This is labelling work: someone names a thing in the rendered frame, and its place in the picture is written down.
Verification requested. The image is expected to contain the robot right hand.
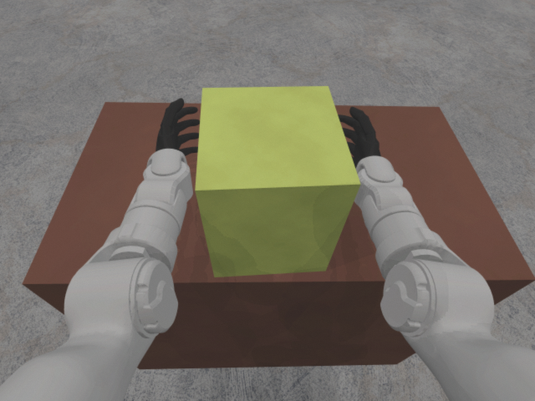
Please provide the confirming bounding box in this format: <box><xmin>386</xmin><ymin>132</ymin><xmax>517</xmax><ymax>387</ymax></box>
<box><xmin>338</xmin><ymin>107</ymin><xmax>381</xmax><ymax>169</ymax></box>

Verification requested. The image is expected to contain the robot right forearm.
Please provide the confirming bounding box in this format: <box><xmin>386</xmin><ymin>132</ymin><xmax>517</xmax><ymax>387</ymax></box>
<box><xmin>354</xmin><ymin>155</ymin><xmax>494</xmax><ymax>321</ymax></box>

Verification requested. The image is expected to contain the robot left hand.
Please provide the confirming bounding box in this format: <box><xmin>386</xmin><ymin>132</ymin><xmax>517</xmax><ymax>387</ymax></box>
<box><xmin>155</xmin><ymin>98</ymin><xmax>200</xmax><ymax>156</ymax></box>

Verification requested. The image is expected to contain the right robot upper arm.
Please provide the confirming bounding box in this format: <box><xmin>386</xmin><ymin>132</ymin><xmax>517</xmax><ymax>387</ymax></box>
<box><xmin>380</xmin><ymin>259</ymin><xmax>535</xmax><ymax>401</ymax></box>

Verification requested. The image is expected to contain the left robot upper arm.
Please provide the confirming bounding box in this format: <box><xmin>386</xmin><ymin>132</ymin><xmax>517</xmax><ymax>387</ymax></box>
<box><xmin>0</xmin><ymin>256</ymin><xmax>178</xmax><ymax>401</ymax></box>

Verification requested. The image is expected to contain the robot left forearm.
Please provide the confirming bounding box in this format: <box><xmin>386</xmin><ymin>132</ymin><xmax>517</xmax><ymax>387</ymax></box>
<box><xmin>64</xmin><ymin>149</ymin><xmax>193</xmax><ymax>326</ymax></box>

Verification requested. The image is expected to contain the carton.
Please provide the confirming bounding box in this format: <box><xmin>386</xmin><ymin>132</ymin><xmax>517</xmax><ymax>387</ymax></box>
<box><xmin>195</xmin><ymin>86</ymin><xmax>361</xmax><ymax>277</ymax></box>

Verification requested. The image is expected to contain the pedestal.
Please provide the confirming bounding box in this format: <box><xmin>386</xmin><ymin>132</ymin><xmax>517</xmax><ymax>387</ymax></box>
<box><xmin>23</xmin><ymin>102</ymin><xmax>535</xmax><ymax>369</ymax></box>

